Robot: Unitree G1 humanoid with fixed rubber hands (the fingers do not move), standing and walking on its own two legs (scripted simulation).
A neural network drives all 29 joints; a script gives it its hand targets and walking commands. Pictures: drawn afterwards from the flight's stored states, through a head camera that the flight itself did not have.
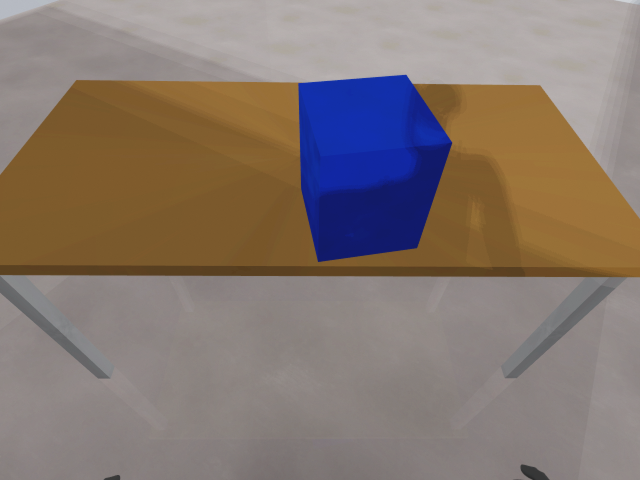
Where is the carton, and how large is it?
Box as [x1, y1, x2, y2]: [298, 75, 451, 261]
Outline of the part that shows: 406,75 298,83 301,189 318,261 414,248 417,246 451,141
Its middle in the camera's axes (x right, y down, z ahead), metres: +0.08 -0.13 +0.72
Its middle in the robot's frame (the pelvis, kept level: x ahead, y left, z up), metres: +0.64 -0.08 +0.00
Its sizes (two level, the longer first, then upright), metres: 0.210 0.200 0.250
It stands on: a table, 0.66 m high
